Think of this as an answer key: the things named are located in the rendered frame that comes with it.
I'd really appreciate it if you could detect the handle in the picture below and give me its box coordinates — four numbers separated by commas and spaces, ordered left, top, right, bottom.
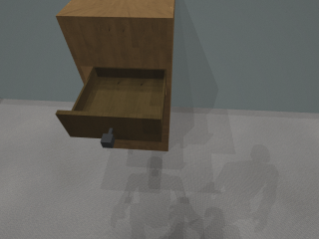
100, 127, 115, 148

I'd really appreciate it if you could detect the drawer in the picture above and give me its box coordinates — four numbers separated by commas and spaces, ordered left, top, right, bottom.
55, 67, 166, 142

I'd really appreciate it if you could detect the cabinet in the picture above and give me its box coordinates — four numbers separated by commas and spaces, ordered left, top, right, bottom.
56, 0, 175, 151

